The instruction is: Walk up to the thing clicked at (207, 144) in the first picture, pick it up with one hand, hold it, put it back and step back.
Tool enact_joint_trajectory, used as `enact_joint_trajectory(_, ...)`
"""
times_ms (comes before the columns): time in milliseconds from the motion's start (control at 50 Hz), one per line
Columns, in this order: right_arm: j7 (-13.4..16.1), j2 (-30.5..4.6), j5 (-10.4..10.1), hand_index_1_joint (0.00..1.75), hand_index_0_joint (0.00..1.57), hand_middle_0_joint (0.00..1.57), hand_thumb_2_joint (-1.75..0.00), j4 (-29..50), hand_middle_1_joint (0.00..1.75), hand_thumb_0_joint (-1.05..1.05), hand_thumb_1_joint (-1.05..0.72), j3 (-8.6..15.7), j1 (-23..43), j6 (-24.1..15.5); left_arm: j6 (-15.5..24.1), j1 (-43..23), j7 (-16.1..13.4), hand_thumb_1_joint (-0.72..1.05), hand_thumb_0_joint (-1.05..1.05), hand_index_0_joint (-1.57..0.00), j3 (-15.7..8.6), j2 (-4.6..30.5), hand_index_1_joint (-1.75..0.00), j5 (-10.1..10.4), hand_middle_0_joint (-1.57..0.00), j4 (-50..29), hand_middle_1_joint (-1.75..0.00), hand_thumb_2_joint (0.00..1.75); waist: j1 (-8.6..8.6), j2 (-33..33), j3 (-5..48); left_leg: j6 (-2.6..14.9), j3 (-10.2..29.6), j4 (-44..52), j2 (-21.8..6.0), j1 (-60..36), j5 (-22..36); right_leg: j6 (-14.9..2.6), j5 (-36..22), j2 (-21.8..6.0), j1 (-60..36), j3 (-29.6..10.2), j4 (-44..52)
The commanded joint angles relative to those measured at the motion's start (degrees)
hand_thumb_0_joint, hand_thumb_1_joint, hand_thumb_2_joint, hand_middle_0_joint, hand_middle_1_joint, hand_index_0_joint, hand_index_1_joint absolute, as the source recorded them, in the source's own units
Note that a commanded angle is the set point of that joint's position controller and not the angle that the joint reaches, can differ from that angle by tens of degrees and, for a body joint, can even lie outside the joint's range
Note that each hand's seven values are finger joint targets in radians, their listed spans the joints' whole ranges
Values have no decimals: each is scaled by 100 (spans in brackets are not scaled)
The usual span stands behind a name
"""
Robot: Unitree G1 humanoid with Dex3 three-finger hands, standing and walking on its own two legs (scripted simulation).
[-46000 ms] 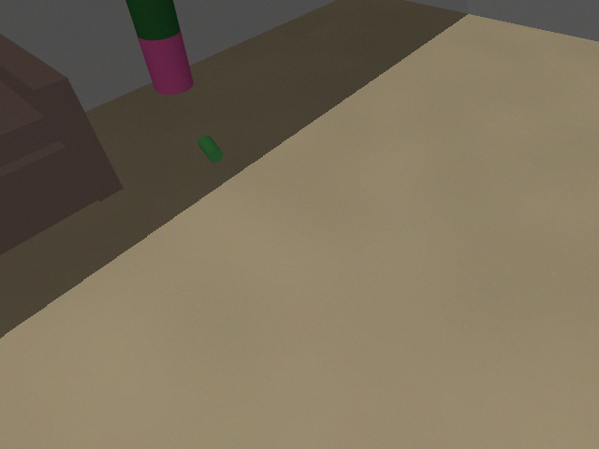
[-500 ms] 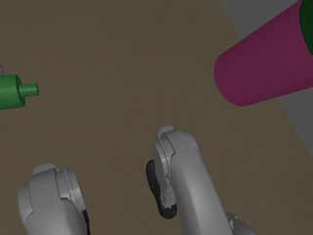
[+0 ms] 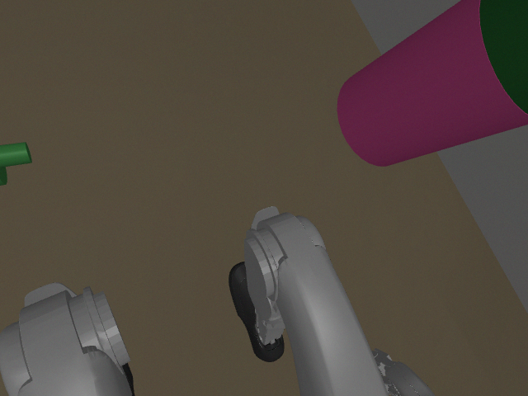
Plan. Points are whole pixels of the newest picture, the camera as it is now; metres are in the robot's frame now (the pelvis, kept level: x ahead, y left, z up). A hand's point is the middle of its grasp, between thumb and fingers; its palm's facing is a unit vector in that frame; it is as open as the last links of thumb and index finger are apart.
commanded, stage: rest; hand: left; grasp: from above
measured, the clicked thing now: out of the picture +0.48 +0.30 -0.26
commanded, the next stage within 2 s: open in 0.50 s
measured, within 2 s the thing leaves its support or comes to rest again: rests again in 1.04 s
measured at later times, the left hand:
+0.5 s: hand out of the picture +0.48 +0.31 -0.24, palm faces -0.48 -0.10 -0.87, open 11.0 cm
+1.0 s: hand out of the picture +0.48 +0.31 -0.24, palm faces -0.48 -0.09 -0.87, open 11.5 cm
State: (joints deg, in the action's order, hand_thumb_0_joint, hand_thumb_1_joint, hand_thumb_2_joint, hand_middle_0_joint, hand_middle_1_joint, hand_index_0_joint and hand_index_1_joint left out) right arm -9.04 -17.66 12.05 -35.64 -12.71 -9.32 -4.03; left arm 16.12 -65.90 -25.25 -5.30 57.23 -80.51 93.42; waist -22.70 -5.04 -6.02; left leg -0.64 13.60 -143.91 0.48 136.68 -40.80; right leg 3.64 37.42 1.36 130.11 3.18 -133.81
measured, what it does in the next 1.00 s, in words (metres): stands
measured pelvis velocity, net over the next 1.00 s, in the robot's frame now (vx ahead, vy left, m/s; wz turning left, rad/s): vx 0.00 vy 0.00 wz -0.04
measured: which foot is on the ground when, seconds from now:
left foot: down 0.00-1.00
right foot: down 0.00-1.00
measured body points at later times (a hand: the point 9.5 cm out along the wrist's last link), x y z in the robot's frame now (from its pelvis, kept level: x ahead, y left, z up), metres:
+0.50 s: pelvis +0.00 +0.00 -0.01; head +0.28 +0.13 +0.32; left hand +0.50 +0.32 -0.19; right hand +0.03 -0.25 -0.06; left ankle +0.06 +0.13 -0.28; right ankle +0.12 -0.15 -0.27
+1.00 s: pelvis +0.00 +0.00 -0.01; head +0.27 +0.13 +0.32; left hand +0.50 +0.32 -0.19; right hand +0.04 -0.25 -0.06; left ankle +0.06 +0.13 -0.28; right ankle +0.12 -0.15 -0.27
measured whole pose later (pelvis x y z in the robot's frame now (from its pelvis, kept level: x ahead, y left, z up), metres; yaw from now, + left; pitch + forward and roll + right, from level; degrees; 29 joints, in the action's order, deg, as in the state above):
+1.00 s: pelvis +0.00 +0.00 -0.01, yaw -2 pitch +29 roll -16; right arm -10.4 -18.5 13.3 -33.5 -16.8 -7.7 -6.5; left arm 16.2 -65.1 -26.8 -4.7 60.9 -80.0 95.4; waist -23.5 -6.7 -8.3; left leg -0.1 15.5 -146.6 0.1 136.5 -41.3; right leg 3.6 36.6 2.3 129.3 4.7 -134.4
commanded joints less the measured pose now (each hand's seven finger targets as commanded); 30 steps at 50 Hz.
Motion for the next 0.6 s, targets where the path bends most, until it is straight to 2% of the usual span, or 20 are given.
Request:
enact_joint_trajectory(0, 49, -1852, 62, 30, 20, 20, -90, -65, 30, 0, -91, 544, -1231, -1, -41, -1728, -298, 82, 0, -110, -149, 1327, -94, 47, -105, -771, -99, 101, -247, 3199, 3891, 35, -675, 1465, -138, -3526, 1674, -517, -1608, 157, -1863, 1009, 911)
enact_joint_trajectory(40, 34, -1900, 77, 30, 20, 20, -90, -37, 30, 0, -91, 530, -1209, -27, -65, -1730, -278, 82, 0, -109, -172, 1331, -92, 65, -104, -756, -98, 100, -303, 3091, 3703, 54, -666, 1444, -134, -3394, 1572, -499, -1548, 157, -1798, 1029, 923)
enact_joint_trajectory(100, 21, -1895, 109, 30, 20, 20, -90, -43, 30, 0, -91, 483, -1211, -52, -63, -1713, -256, 81, 0, -108, -233, 1466, -91, 43, -102, -797, -97, 98, -306, 3188, 3776, 38, -641, 1404, -157, -3500, 1623, -505, -1571, 170, -1839, 1031, 891)
enact_joint_trajectory(120, 35, -1973, 87, 30, 20, 20, -90, 8, 30, 0, -91, 513, -1143, -46, -53, -1729, -274, 79, 0, -108, -260, 1564, -91, 73, -102, -952, -97, 97, -220, 3272, 3839, 20, -626, 1423, -151, -3486, 1645, -530, -1562, 170, -1863, 1048, 909)
enact_joint_trajectory(160, 2, -1902, 93, 30, 20, 20, -90, -10, 30, 0, -91, 470, -1178, -47, -70, -1649, -260, 79, 0, -107, -237, 1498, -91, 55, -101, -826, -97, 96, -286, 3207, 3738, 31, -625, 1416, -161, -3422, 1597, -514, -1549, 187, -1871, 1045, 871)
enact_joint_trajectory(180, 7, -1974, 127, 30, 20, 20, -90, 50, 30, 0, -91, 516, -1158, -55, -54, -1724, -246, 78, 0, -106, -164, 1341, -90, 77, -101, -909, -96, 95, -312, 3220, 3761, -1, -593, 1445, -155, -3505, 1651, -520, -1567, 166, -1790, 1080, 870)
enact_joint_trajectory(200, -3, -1899, 139, 30, 20, 20, -90, 4, 30, 0, -91, 428, -1177, -47, -62, -1606, -263, 78, 0, -106, -303, 1532, -91, 59, -101, -767, -96, 97, -290, 3226, 3734, 8, -562, 1421, -165, -3475, 1649, -517, -1567, 177, -1816, 1106, 856)
enact_joint_trajectory(220, -1, -2017, 143, 30, 20, 20, -90, 44, 30, 0, -91, 481, -1179, -54, -58, -1596, -236, 78, 0, -107, -243, 1441, -89, 79, -102, -768, -94, 97, -361, 3206, 3715, -11, -548, 1399, -175, -3582, 1735, -507, -1606, 155, -1751, 1102, 839)
enact_joint_trajectory(260, -26, -1934, 164, 30, 20, 20, -90, 25, 30, 0, -91, 391, -1140, -52, -26, -1617, -240, 78, 0, -106, -242, 1510, -90, 32, -101, -794, -96, 97, -361, 3222, 3662, 4, -551, 1354, -181, -3509, 1731, -503, -1626, 183, -1805, 1097, 840)
enact_joint_trajectory(280, -16, -1962, 157, 30, 20, 20, -90, 36, 30, 0, -91, 393, -1112, -49, -9, -1639, -264, 77, 0, -105, -310, 1632, -90, 47, -100, -907, -95, 98, -284, 3292, 3778, -15, -527, 1385, -183, -3568, 1777, -516, -1646, 176, -1840, 1107, 827)
enact_joint_trajectory(320, -45, -1922, 190, 30, 20, 20, -90, 41, 30, 0, -91, 314, -1111, -59, -7, -1539, -263, 75, 0, -104, -265, 1563, -90, 56, -100, -669, -95, 97, -376, 3098, 3561, 31, -552, 1339, -169, -3286, 1602, -489, -1575, 194, -1903, 1104, 851)
enact_joint_trajectory(340, -32, -1900, 170, 30, 20, 20, -90, 26, 30, 0, -91, 311, -1094, -48, -11, -1495, -289, 75, 0, -104, -268, 1599, -90, 77, -99, -686, -95, 96, -299, 3071, 3613, 50, -557, 1365, -169, -3229, 1520, -482, -1543, 214, -1970, 1090, 882)
enact_joint_trajectory(380, -22, -1950, 162, 30, 20, 20, -90, 51, 30, 0, -91, 308, -1017, -55, 8, -1489, -300, 74, 0, -104, -217, 1550, -89, 79, -99, -526, -93, 96, -355, 3076, 3406, 24, -504, 1399, -173, -3148, 1377, -511, -1395, 206, -1744, 1134, 866)
enact_joint_trajectory(400, -40, -1931, 170, 30, 20, 20, -90, 56, 30, 0, -91, 304, -1056, -71, 16, -1497, -290, 73, 0, -103, -152, 1510, -88, 83, -98, -590, -93, 95, -383, 3083, 3435, 50, -525, 1384, -180, -3180, 1398, -478, -1461, 224, -1854, 1105, 865)
enact_joint_trajectory(420, -34, -1951, 184, 30, 20, 20, -90, 51, 30, 0, -91, 299, -1070, -64, 16, -1548, -325, 72, 0, -103, -221, 1606, -88, 64, -99, -685, -92, 97, -335, 3093, 3584, 42, -499, 1409, -180, -3249, 1461, -483, -1501, 223, -1889, 1134, 854)
enact_joint_trajectory(440, -26, -2064, 159, 30, 20, 20, -90, 104, 30, 0, -91, 366, -1020, -88, -13, -1500, -312, 73, 0, -103, -105, 1447, -87, 64, -99, -526, -91, 95, -374, 3044, 3437, 13, -471, 1362, -184, -3273, 1504, -504, -1509, 198, -1705, 1135, 822)
enact_joint_trajectory(460, -38, -1936, 171, 30, 20, 20, -90, 82, 30, 0, -91, 276, -991, -95, -2, -1410, -322, 72, 0, -103, -154, 1511, -86, 95, -99, -459, -90, 94, -338, 3033, 3473, 20, -471, 1358, -191, -3244, 1492, -496, -1485, 226, -1773, 1152, 819)
enact_joint_trajectory(540, -43, -1943, 183, 30, 20, 20, -90, 105, 30, 0, -91, 207, -978, -116, 27, -1445, -338, 70, 0, -102, -115, 1530, -86, 97, -100, -392, -88, 96, -418, 2835, 3254, 61, -483, 1316, -180, -2990, 1293, -464, -1378, 232, -1813, 1142, 872)
enact_joint_trajectory(560, -37, -1936, 160, 30, 20, 20, -90, 102, 30, 0, -91, 196, -964, -124, 33, -1463, -339, 69, 0, -101, -95, 1568, -86, 86, -99, -449, -88, 96, -364, 2896, 3403, 60, -482, 1330, -186, -3058, 1335, -461, -1419, 248, -1866, 1123, 864)
enact_joint_trajectory(580, -28, -1987, 156, 30, 20, 20, -91, 127, 30, 0, -91, 211, -901, -145, 28, -1474, -326, 69, 0, -101, -62, 1505, -86, 116, -99, -329, -88, 96, -394, 2898, 3239, 40, -439, 1347, -188, -3029, 1221, -484, -1297, 229, -1664, 1143, 837)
